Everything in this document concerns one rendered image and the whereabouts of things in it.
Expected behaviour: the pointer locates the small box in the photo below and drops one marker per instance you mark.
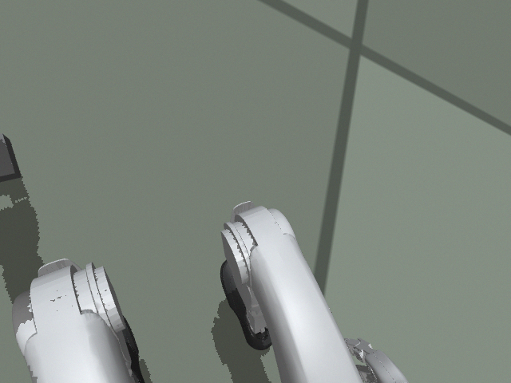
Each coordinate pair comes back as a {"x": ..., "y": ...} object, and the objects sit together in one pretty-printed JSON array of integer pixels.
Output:
[{"x": 9, "y": 169}]

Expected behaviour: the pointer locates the right robot foot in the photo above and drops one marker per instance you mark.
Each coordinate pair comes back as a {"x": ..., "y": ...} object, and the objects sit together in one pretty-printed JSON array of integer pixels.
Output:
[{"x": 259, "y": 341}]

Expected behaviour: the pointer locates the right robot hand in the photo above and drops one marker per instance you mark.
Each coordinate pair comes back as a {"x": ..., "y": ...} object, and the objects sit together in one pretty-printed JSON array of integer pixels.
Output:
[{"x": 379, "y": 367}]

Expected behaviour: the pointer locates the left robot foot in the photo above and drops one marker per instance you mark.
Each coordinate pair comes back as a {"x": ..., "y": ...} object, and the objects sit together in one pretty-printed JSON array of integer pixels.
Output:
[{"x": 133, "y": 352}]

